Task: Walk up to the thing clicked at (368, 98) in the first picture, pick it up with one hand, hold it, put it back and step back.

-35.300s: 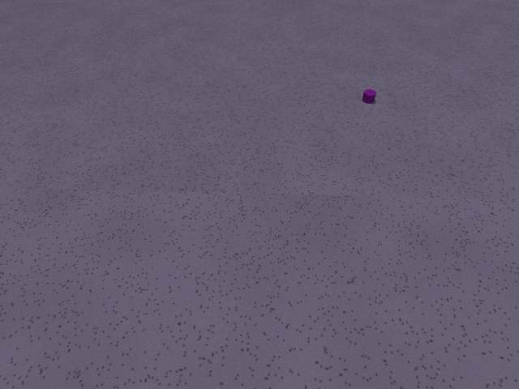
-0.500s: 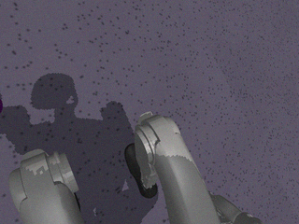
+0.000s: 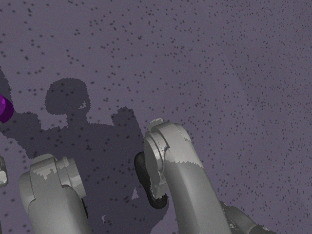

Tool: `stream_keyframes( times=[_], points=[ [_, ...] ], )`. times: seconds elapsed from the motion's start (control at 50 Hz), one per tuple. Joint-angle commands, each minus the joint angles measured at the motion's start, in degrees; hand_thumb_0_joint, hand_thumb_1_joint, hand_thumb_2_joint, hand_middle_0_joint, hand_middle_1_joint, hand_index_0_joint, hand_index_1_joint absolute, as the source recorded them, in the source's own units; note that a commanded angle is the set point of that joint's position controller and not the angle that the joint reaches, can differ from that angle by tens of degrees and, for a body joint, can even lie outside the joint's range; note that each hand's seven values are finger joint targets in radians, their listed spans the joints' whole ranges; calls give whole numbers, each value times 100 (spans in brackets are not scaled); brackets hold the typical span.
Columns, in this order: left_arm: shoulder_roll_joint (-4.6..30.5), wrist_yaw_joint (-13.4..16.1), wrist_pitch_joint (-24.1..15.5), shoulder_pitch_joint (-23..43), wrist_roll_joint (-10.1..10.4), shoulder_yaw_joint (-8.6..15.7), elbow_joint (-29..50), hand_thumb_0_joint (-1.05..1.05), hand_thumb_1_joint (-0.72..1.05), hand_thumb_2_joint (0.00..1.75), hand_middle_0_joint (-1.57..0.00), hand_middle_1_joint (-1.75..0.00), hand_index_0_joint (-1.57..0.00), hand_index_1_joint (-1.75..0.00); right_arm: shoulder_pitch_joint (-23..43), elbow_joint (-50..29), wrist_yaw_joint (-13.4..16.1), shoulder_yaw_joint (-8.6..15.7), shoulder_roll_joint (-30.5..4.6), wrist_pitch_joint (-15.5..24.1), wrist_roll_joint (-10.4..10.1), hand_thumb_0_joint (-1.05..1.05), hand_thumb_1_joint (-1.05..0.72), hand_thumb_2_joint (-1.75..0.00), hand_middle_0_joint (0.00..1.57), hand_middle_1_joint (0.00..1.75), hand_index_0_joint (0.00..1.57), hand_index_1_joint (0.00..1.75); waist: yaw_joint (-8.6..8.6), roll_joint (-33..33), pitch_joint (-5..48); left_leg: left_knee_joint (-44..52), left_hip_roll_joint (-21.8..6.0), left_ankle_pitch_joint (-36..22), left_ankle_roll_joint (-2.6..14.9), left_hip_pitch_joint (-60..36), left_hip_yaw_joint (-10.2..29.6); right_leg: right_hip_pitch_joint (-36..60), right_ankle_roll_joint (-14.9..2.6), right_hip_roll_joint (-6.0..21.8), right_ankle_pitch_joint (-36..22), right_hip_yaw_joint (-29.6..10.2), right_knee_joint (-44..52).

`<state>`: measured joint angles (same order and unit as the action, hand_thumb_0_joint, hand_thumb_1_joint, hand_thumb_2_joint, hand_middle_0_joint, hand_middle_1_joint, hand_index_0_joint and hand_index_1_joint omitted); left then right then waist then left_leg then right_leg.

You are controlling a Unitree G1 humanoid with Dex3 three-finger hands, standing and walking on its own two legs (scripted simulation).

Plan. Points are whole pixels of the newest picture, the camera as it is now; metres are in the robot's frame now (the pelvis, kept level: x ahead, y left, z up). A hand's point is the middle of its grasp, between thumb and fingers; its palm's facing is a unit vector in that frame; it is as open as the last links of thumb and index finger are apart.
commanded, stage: withdraw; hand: left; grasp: from above
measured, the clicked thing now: out of the picture +0.45 +0.30 -0.28
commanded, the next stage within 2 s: home in 0.68 s
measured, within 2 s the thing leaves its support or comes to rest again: rests again in 0.10 s
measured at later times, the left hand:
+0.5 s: hand out of the picture +0.41 +0.29 -0.09, palm faces -0.53 -0.12 -0.84, open 14.1 cm
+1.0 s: hand out of the picture +0.45 +0.34 -0.10, palm faces -0.35 -0.13 -0.93, open 13.2 cm
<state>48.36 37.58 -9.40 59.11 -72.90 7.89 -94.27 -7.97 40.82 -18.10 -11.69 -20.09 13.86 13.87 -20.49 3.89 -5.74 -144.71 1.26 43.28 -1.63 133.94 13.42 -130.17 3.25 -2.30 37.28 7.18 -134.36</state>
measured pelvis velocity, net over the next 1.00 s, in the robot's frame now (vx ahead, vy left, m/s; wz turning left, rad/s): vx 0.00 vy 0.00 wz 0.10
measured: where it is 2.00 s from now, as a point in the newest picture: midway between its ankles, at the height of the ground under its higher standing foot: (120, 210)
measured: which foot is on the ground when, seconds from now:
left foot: down 0.00-1.00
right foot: down 0.00-1.00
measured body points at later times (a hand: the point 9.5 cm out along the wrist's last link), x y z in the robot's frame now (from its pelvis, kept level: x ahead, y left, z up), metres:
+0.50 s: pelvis -0.02 -0.01 +0.06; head +0.20 +0.07 +0.44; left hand +0.44 +0.29 -0.04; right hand +0.09 -0.29 -0.05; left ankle +0.05 +0.13 -0.28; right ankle +0.11 -0.13 -0.28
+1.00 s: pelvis +0.00 +0.00 +0.04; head +0.23 +0.08 +0.42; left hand +0.46 +0.34 -0.05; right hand +0.05 -0.25 -0.08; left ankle +0.05 +0.13 -0.28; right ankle +0.11 -0.13 -0.28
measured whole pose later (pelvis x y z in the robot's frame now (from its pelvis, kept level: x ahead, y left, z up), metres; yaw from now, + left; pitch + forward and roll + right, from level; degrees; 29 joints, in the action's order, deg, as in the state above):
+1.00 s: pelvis +0.00 +0.00 +0.04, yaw +6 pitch +38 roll -9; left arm 39.0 20.2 -4.7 53.5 -65.0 5.1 -74.7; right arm -13.3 41.1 -8.6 -3.2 -14.0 2.0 6.6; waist -13.0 -3.7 6.2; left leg -134.4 1.9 41.0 0.2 131.4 6.4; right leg -128.3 3.3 0.0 38.4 1.7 -128.5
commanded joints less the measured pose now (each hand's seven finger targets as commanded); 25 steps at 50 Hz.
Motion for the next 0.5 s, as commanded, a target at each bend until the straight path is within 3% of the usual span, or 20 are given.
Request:
stream_keyframes(
  times=[0.0, 0.02, 0.06, 0.08, 0.12, 0.18, 0.22, 0.26, 0.3, 0.36, 0.42, 0.44, 0.48],
  points=[
    [1375, 52, 263, 1384, 190, 235, 1817, 0, -55, 101, -7, -101, -6, -101, -1098, 30, -21, 896, -1611, -145, -222, 0, -91, -91, 20, 30, 20, 30, 324, -3741, 5217, 1841, -132, -2074, 67, -3689, -800, 2347, -568, -146, -1873, 557, 943],
    [1079, -47, 322, 1339, 337, 96, 2111, 0, -56, 102, -7, -101, -6, -101, -1052, 40, -33, 957, -1520, -204, -313, 0, -91, -91, 20, 30, 20, 30, 413, -3806, 5275, 1915, -103, -2128, 67, -3680, -872, 2292, -575, -124, -1926, 509, 1000],
    [892, -306, 491, 998, 484, -19, 2360, 0, -56, 102, -7, -100, -6, -101, -1010, 48, -8, 1108, -1515, -381, -513, 0, -91, -91, 20, 30, 20, 30, 618, -3653, 5507, 2121, -69, -2097, 110, -3600, -955, 2296, -592, -133, -1879, 424, 1130],
    [616, -498, 579, 936, 543, -194, 2390, 0, -56, 102, -7, -100, -6, -101, -1059, 95, 7, 1179, -1455, -480, -583, 0, -91, -91, 20, 30, 20, 30, 596, -3471, 5433, 2143, -60, -2081, 137, -3496, -1008, 2307, -586, -132, -1886, 362, 1210],
    [413, -912, 728, 1073, 631, -371, 2370, 0, -55, 102, -7, -100, -6, -101, -1271, 133, 70, 1347, -1420, -693, -691, 0, -91, -91, 20, 30, 20, 30, 512, -2794, 5291, 2208, -63, -1893, 240, -3151, -1059, 2475, -546, -139, -1808, 260, 1492],
    [-173, -1521, 794, 1225, 897, -763, 2249, 0, -55, 103, -7, -101, -6, -103, -1451, 110, 218, 1426, -1310, -939, -739, 0, -91, -91, 20, 30, 20, 30, 270, -1837, 4677, 2362, -32, -1497, 352, -2618, -1018, 2588, -518, -116, -1444, 182, 1808],
    [-513, -1940, 751, 1155, 1132, -1046, 2243, 0, -55, 104, -7, -103, -6, -104, -1419, 26, 362, 1442, -1263, -1046, -818, 0, -91, -91, 20, 30, 20, 30, 246, -1280, 4342, 2514, 2, -1142, 406, -2413, -1001, 2743, -513, -98, -1063, 115, 2075],
    [-605, -2319, 633, 1198, 1238, -1180, 2231, 0, -55, 105, -7, -104, -6, -105, -1344, -50, 558, 1451, -1278, -1128, -867, 0, -91, -91, 20, 30, 20, 30, 275, -976, 3986, 2654, 72, -826, 397, -2191, -1041, 2767, -571, -62, -594, 35, 2286],
    [-567, -2612, 491, 1236, 1206, -1266, 2189, 0, -55, 105, -7, -104, -6, -106, -1327, -106, 749, 1437, -1261, -1198, -876, 0, -90, -90, 20, 30, 20, 30, 293, -657, 3863, 2650, 95, -729, 393, -2175, -1107, 2882, -591, -44, -386, -21, 2439],
    [-396, -2704, 187, 1522, 1031, -1231, 2251, 0, -55, 105, -8, -104, -7, -106, -1325, -195, 995, 1318, -1158, -1277, -854, 0, -90, -90, 20, 30, 20, 30, 323, -672, 3943, 2603, 114, -866, 388, -2314, -1171, 2954, -574, 19, -525, -92, 2458],
    [181, -2414, -153, 1806, 681, -977, 2188, 0, -55, 105, -8, -103, -6, -105, -1203, -223, 1166, 1161, -1081, -1322, -798, 0, -90, -90, 20, 30, 20, 30, 483, -927, 4131, 2516, 135, -872, 363, -2354, -1192, 2829, -585, 31, -425, -137, 2309],
    [224, -2286, -249, 1870, 561, -958, 2083, 0, -55, 105, -8, -103, -6, -105, -1156, -256, 1194, 1119, -1045, -1323, -761, 0, -90, -90, 20, 30, 20, 30, 432, -1000, 4147, 2485, 124, -827, 352, -2404, -1171, 2726, -570, 20, -379, -137, 2263],
    [579, -1936, -393, 2021, 243, -746, 1804, 0, -55, 104, -7, -103, -6, -104, -1094, -247, 1229, 1027, -1057, -1322, -717, 0, -90, -90, 20, 30, 20, 30, 516, -1349, 4254, 2483, 148, -782, 335, -2473, -1177, 2446, -577, 19, -327, -133, 2106]
  ],
)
